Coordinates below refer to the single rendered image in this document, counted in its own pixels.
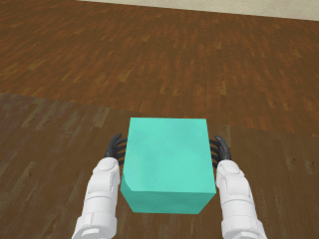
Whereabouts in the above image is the right robot forearm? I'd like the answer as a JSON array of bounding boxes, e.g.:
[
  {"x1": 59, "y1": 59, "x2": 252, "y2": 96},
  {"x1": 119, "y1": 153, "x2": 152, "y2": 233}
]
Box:
[{"x1": 215, "y1": 159, "x2": 267, "y2": 239}]

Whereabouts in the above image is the robot right hand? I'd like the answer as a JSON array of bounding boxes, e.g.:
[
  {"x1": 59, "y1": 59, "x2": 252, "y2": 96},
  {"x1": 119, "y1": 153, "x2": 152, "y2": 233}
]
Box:
[{"x1": 208, "y1": 134, "x2": 232, "y2": 169}]

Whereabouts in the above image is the robot left hand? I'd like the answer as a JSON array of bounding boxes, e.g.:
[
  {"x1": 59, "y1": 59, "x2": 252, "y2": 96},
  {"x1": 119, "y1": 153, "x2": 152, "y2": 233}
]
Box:
[{"x1": 104, "y1": 133, "x2": 128, "y2": 166}]

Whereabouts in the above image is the left robot forearm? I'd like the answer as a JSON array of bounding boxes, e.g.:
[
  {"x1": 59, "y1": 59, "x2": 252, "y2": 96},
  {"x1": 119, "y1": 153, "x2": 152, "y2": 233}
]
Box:
[{"x1": 72, "y1": 157, "x2": 121, "y2": 239}]

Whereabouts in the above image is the carton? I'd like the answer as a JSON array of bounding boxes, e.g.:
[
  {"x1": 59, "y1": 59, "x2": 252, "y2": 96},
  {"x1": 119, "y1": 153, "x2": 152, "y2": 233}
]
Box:
[{"x1": 121, "y1": 118, "x2": 216, "y2": 214}]

